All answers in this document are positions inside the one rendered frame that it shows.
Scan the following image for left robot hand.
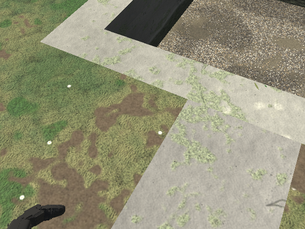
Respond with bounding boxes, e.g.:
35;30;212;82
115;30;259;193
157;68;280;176
7;204;66;229

